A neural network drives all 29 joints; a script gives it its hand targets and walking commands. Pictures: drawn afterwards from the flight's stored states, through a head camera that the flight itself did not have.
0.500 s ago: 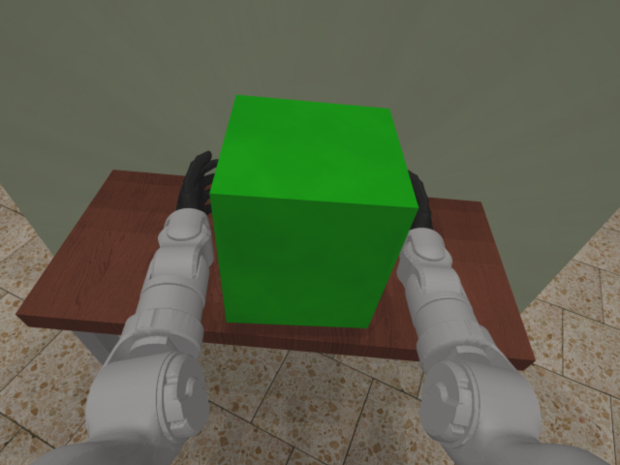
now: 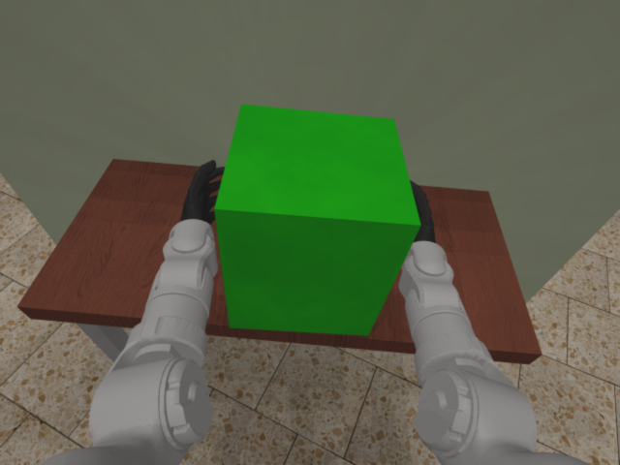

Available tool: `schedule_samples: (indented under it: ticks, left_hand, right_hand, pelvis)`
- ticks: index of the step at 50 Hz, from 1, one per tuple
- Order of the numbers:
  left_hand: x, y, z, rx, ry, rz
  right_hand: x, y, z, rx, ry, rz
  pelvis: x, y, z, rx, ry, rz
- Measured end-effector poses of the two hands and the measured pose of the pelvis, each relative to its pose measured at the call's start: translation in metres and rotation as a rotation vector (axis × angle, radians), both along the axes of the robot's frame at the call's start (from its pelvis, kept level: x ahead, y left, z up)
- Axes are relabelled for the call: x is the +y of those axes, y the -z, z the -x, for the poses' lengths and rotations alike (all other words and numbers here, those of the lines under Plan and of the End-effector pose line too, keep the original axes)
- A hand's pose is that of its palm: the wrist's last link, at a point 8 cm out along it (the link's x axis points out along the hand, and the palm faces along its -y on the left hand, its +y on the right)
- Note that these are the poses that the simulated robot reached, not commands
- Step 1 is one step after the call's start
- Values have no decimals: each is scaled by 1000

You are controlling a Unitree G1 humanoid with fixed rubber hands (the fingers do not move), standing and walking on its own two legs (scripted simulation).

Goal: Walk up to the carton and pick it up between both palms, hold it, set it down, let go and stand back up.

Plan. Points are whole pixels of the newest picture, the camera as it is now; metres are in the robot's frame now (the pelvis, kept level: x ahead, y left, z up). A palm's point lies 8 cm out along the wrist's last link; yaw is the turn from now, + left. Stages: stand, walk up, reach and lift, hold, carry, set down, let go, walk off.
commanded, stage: set down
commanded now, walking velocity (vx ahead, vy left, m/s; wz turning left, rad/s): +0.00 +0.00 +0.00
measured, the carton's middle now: (308, 227) +0.43 +0.05 +0.06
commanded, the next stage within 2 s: none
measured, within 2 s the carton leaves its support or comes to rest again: rests again in 0.26 s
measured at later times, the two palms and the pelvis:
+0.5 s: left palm (199, 227) +0.40 +0.20 +0.07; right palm (417, 236) +0.43 -0.11 +0.07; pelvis +0.00 +0.00 +0.00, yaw -1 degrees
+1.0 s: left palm (189, 214) +0.41 +0.21 +0.09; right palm (443, 213) +0.44 -0.14 +0.10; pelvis -0.02 +0.00 -0.01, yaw -1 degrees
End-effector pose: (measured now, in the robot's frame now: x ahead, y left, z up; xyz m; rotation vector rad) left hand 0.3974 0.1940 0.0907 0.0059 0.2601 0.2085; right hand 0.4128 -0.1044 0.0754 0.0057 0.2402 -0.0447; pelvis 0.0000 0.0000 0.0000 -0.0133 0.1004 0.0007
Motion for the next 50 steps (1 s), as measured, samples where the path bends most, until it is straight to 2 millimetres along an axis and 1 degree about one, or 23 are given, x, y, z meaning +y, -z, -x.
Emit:
schedule_samples:
  ticks: [13, 21, 26, 32, 37, 40, 45, 50]
  left_hand:
    - [-2, 15, 0, 15, 2, -4]
    - [1, 21, 0, 22, -3, -17]
    - [4, 18, -4, 25, -29, -7]
    - [7, 0, -20, 22, -44, 1]
    - [5, -8, -26, 31, -27, 11]
    - [5, -7, -25, 31, -26, 24]
    - [7, -2, -18, 27, -30, 37]
    - [15, 0, -8, 41, -49, 35]
  right_hand:
    - [-2, 13, 1, 7, -2, 12]
    - [-1, 13, -5, -4, -33, 22]
    - [-3, 7, -16, 13, -57, 17]
    - [-7, -18, -35, 21, -36, -17]
    - [-16, -32, -42, 34, -14, -10]
    - [-20, -34, -42, 47, -9, -2]
    - [-25, -27, -36, 59, -19, -6]
    - [-32, -24, -31, 53, -27, -22]
  pelvis:
    - [1, 0, 0, 24, 4, -1]
    - [1, 1, -1, 43, 14, -1]
    - [2, 5, 3, 75, 21, 4]
    - [3, 11, 12, 142, 24, 16]
    - [2, 13, 15, 166, 26, 19]
    - [1, 14, 15, 169, 26, 19]
    - [-1, 14, 17, 173, 22, 19]
    - [-3, 15, 23, 182, 19, 18]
